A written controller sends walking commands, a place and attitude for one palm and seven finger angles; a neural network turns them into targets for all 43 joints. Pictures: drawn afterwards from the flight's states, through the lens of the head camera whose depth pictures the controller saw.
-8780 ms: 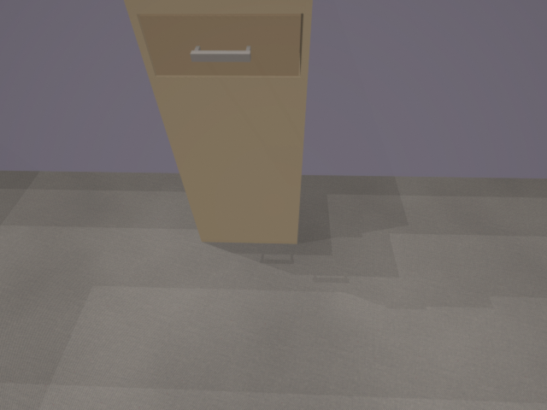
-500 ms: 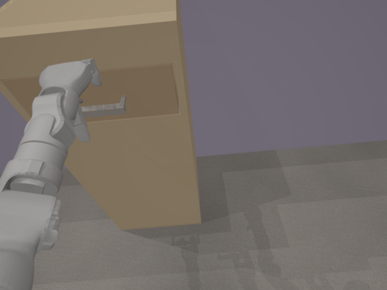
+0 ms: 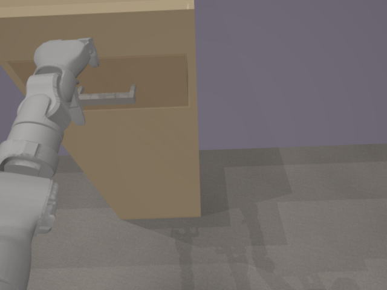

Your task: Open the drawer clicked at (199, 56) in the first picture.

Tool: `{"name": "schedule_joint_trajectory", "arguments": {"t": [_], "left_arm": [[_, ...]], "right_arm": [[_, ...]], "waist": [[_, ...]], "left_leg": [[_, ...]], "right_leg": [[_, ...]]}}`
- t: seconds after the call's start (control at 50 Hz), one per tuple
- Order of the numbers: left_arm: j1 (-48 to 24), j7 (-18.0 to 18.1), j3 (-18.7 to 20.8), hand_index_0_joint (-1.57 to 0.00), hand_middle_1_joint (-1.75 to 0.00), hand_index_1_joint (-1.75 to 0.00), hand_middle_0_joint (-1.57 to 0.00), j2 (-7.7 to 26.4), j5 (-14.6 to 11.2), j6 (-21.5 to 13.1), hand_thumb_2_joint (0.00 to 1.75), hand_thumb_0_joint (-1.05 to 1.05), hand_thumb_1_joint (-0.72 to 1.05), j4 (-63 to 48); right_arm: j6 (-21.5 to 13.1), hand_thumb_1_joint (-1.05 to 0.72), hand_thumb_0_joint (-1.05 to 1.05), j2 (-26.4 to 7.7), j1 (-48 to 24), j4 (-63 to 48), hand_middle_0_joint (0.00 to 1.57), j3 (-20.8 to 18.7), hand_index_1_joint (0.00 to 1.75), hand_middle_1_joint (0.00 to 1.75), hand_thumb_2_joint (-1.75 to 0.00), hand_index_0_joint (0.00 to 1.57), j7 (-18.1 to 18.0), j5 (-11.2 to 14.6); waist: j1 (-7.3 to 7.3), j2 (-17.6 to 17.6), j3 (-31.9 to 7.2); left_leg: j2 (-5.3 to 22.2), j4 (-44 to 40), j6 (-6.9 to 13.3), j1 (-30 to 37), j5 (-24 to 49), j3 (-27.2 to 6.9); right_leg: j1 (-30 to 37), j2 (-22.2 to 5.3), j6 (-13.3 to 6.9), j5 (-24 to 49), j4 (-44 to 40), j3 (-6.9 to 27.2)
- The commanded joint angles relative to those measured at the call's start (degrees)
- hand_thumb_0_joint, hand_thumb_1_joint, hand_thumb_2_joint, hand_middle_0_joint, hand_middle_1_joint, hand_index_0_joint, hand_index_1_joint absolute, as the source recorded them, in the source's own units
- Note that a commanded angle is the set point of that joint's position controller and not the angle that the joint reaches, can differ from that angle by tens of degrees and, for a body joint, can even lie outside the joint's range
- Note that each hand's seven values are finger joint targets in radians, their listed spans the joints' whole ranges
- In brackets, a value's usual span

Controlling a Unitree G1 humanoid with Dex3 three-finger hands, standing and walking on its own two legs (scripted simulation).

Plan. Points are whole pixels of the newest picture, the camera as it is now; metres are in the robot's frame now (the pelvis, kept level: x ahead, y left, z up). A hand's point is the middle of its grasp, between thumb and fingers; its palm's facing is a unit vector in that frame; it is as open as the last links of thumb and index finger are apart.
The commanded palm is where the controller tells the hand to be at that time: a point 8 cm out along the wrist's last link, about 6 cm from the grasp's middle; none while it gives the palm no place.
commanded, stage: move the hooked fingers above the handle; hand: left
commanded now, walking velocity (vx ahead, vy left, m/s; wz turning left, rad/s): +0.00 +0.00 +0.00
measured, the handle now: (105, 93) +0.53 +0.21 +0.11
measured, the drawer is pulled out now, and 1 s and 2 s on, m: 0.00 0.00 0.00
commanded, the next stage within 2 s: none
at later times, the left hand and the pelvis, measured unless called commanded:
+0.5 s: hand (71, 90) +0.47 +0.25 +0.17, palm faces -0.01 +0.01 -1.00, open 13.6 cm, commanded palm +0.45 +0.23 +0.23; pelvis +0.01 +0.00 +0.00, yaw +0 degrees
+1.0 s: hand (79, 93) +0.47 +0.23 +0.17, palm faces -0.08 +0.01 -1.00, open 13.7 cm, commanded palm +0.45 +0.22 +0.23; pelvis +0.00 -0.01 +0.00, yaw -1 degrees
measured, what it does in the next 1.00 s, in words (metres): stands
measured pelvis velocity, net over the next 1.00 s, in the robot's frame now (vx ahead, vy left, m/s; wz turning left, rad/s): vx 0.00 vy -0.01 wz -0.01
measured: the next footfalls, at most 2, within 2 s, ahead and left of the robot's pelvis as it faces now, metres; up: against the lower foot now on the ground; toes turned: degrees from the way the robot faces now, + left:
none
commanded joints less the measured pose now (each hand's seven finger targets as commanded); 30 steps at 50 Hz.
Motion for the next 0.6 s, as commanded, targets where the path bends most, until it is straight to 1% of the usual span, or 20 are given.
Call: {"name": "schedule_joint_trajectory", "arguments": {"t": [0.0,0.04,0.08,0.1,0.12,0.14,0.18,0.2,0.22,0.28,0.34,0.38,0.4,0.42,0.46,0.48,0.5,0.54,0.56,0.58], "left_arm": [[-16.68,-4.80,-0.26,-0.30,-1.20,-1.20,-0.30,5.35,-1.57,-4.39,0.30,0.00,-0.50,-10.85],[-16.02,-5.15,1.80,-0.30,-1.20,-1.20,-0.30,6.53,-3.01,-7.30,0.30,0.00,-0.50,-14.85],[-17.48,-3.75,6.18,-0.30,-1.20,-1.20,-0.30,10.88,-3.67,-10.53,0.30,0.00,-0.50,-19.46],[-19.23,-2.27,9.86,-0.30,-1.20,-1.20,-0.30,14.88,-3.76,-12.32,0.30,0.00,-0.50,-22.25],[-20.98,-0.40,10.83,-0.30,-1.20,-1.20,-0.30,15.79,-3.53,-13.10,0.30,0.00,-0.50,-24.45],[-21.27,1.90,14.20,-0.30,-1.20,-1.20,-0.30,18.63,-3.01,-13.66,0.30,0.00,-0.50,-25.30],[-24.04,6.73,19.14,-0.30,-1.20,-1.20,-0.30,24.04,-1.69,-13.54,0.30,0.00,-0.50,-26.90],[-25.16,9.00,20.82,-0.30,-1.20,-1.20,-0.30,26.19,-1.23,-12.97,0.30,0.00,-0.50,-27.02],[-25.52,11.07,20.48,-0.30,-1.20,-1.20,-0.30,25.70,-0.52,-11.90,0.30,0.00,-0.50,-27.59],[-24.67,13.65,16.82,-0.30,-1.20,-1.20,-0.30,21.80,1.05,-6.02,0.30,0.00,-0.50,-21.62],[-19.61,9.80,8.79,-0.30,-1.20,-1.20,-0.30,14.34,0.53,1.14,0.30,0.00,-0.50,-14.38],[-16.97,4.84,1.38,-0.30,-1.20,-1.20,-0.30,6.83,-0.39,4.30,0.30,0.00,-0.50,-13.30],[-16.41,2.30,-0.76,-0.30,-1.20,-1.20,-0.30,4.14,-1.27,4.37,0.30,0.00,-0.50,-14.18],[-16.21,0.40,0.71,-0.30,-1.20,-1.20,-0.30,6.65,-1.80,4.12,0.30,0.00,-0.50,-15.87],[-17.69,-3.28,-2.11,-0.30,-1.20,-1.20,-0.30,4.17,-2.56,2.55,0.30,0.00,-0.50,-17.70],[-20.28,-4.64,-3.61,-0.30,-1.20,-1.20,-0.30,2.65,-3.04,0.54,0.30,0.00,-0.50,-20.20],[-20.53,-5.48,-2.92,-0.30,-1.20,-1.20,-0.30,3.20,-3.64,-1.63,0.30,0.00,-0.50,-22.01],[-23.63,-5.03,1.50,-0.30,-1.20,-1.20,-0.30,8.10,-3.29,-5.94,0.30,0.00,-0.50,-23.14],[-25.14,-4.17,3.23,-0.30,-1.20,-1.20,-0.30,9.53,-3.65,-8.16,0.30,0.00,-0.50,-25.51],[-25.96,-2.61,7.29,-0.30,-1.20,-1.20,-0.30,13.54,-3.51,-10.23,0.30,0.00,-0.50,-27.05]], "right_arm": [[-0.81,-0.90,0.00,-8.62,0.82,-6.86,0.20,-2.80,0.30,0.30,-0.90,0.20,-1.26,0.02],[-0.77,-0.90,0.00,-8.22,0.71,-7.41,0.20,-2.92,0.30,0.30,-0.90,0.20,-1.29,-0.10],[-0.83,-0.90,0.00,-7.86,0.86,-7.94,0.20,-2.91,0.30,0.30,-0.90,0.20,-1.38,-0.18],[-0.92,-0.90,0.00,-8.05,1.01,-7.77,0.20,-3.00,0.30,0.30,-0.90,0.20,-1.49,-0.46],[-1.15,-0.90,0.00,-7.49,0.85,-7.99,0.20,-3.15,0.30,0.30,-0.90,0.20,-1.17,-0.60],[-1.34,-0.90,0.00,-7.22,1.44,-7.66,0.20,-3.29,0.30,0.30,-0.90,0.20,-1.10,-0.84],[-1.78,-0.90,0.00,-6.87,1.62,-7.15,0.20,-3.33,0.30,0.30,-0.90,0.20,-0.95,-1.15],[-1.99,-0.90,0.00,-6.91,1.49,-6.66,0.20,-3.27,0.30,0.30,-0.90,0.20,-0.92,-1.37],[-2.34,-0.90,0.00,-6.43,1.29,-6.53,0.20,-3.30,0.30,0.30,-0.90,0.20,-0.54,-1.32],[-2.75,-0.90,0.00,-6.79,0.96,-4.57,0.20,-3.58,0.30,0.30,-0.90,0.20,0.32,-1.25],[-2.11,-0.90,0.00,-8.47,1.05,-4.00,0.20,-3.94,0.30,0.30,-0.90,0.20,0.98,-0.68],[-1.27,-0.90,0.00,-8.77,0.60,-4.84,0.20,-3.82,0.30,0.30,-0.90,0.20,0.94,0.00],[-0.93,-0.90,0.00,-8.88,0.62,-5.23,0.20,-3.90,0.30,0.30,-0.90,0.20,0.76,0.31],[-0.61,-0.90,0.00,-9.30,0.06,-5.58,0.20,-3.71,0.30,0.30,-0.90,0.20,0.48,0.32],[-0.47,-0.90,0.00,-8.85,-1.19,-6.50,0.20,-3.17,0.30,0.30,-0.90,0.20,-0.48,0.42],[-0.71,-0.90,0.00,-8.68,-1.38,-6.66,0.20,-3.02,0.30,0.30,-0.90,0.20,-0.75,0.37],[-1.09,-0.90,0.00,-8.39,-1.57,-7.04,0.20,-3.01,0.30,0.30,-0.90,0.20,-1.19,0.38],[-1.30,-0.90,0.00,-8.07,-1.03,-6.56,0.20,-2.88,0.30,0.30,-0.90,0.20,-1.87,0.04],[-1.60,-0.90,0.00,-7.66,-0.57,-6.96,0.20,-2.80,0.30,0.30,-0.90,0.20,-1.94,-0.08],[-1.73,-0.90,0.00,-7.45,-0.17,-6.92,0.20,-2.97,0.30,0.30,-0.90,0.20,-2.04,-0.34]], "waist": [[-1.33,-8.06,-15.90],[-0.42,-6.76,-14.68],[1.06,-4.43,-16.38],[1.64,-3.95,-17.46],[2.36,-1.30,-19.12],[2.88,-0.56,-20.87],[3.62,1.05,-23.81],[4.01,0.42,-25.23],[4.20,2.49,-27.14],[2.98,3.63,-27.80],[1.01,0.78,-25.38],[-0.66,-2.62,-21.26],[-1.51,-5.17,-20.04],[-1.23,-6.29,-19.96],[-2.21,-7.38,-16.83],[-2.72,-6.75,-15.88],[-2.61,-6.29,-15.09],[-1.67,-3.30,-15.47],[-0.80,-2.15,-17.43],[0.20,0.07,-19.41]], "left_leg": [[-1.29,-0.11,2.20,12.34,16.96,-0.61],[-1.21,-0.13,2.15,13.12,17.14,-0.94],[-1.36,-0.05,2.02,13.29,17.65,-1.21],[-1.25,0.07,1.95,13.11,19.07,-1.26],[-1.33,0.25,1.83,13.61,19.88,-1.41],[-1.03,0.64,1.72,14.09,21.90,-1.63],[-0.99,1.12,1.28,13.34,24.02,-1.55],[-1.02,1.37,1.16,12.51,25.70,-1.44],[-1.00,1.40,0.79,13.29,27.47,-1.35],[-0.54,1.53,0.12,14.56,28.59,-0.75],[0.01,1.19,0.57,14.96,26.29,-0.18],[-0.12,0.91,1.22,15.10,23.39,-0.35],[-0.15,0.78,1.53,15.69,23.66,-0.36],[-0.38,0.56,1.79,15.82,22.34,-0.57],[-1.28,0.10,2.22,15.31,18.51,-1.02],[-1.47,-0.19,2.21,15.39,17.19,-1.61],[-1.52,-0.07,2.41,15.83,16.41,-1.53],[-1.71,0.05,2.22,16.32,15.92,-1.92],[-1.83,0.25,2.14,16.94,16.70,-2.22],[-1.70,0.61,1.87,17.60,18.63,-2.32]], "right_leg": [[5.71,1.12,-0.64,19.60,-2.54,1.13],[4.27,1.36,-0.76,18.49,-2.24,1.06],[5.00,1.52,-1.11,17.69,-1.74,1.34],[5.97,1.62,-1.36,18.17,-1.43,1.21],[6.02,1.78,-1.43,18.19,-0.82,1.42],[6.31,1.89,-1.64,18.43,-0.05,1.08],[8.00,2.07,-1.68,19.95,0.59,1.14],[9.75,2.09,-1.70,21.57,0.75,1.17],[10.59,2.03,-1.71,23.22,1.17,1.13],[8.88,2.25,-1.51,23.01,1.16,0.48],[6.63,2.16,-0.96,21.78,0.06,0.21],[4.76,2.03,-0.63,20.46,-1.27,0.01],[4.79,1.88,-0.63,21.11,-2.11,0.04],[5.42,1.82,-0.40,21.08,-2.11,0.30],[4.43,1.55,-0.37,19.47,-2.77,0.45],[3.42,1.48,-0.44,17.93,-3.00,0.55],[3.28,1.34,-0.63,16.82,-3.34,0.85],[2.81,1.38,-1.03,15.93,-2.74,1.24],[3.35,1.43,-1.21,15.71,-2.29,1.25],[4.07,1.56,-1.56,16.58,-1.52,1.20]]}}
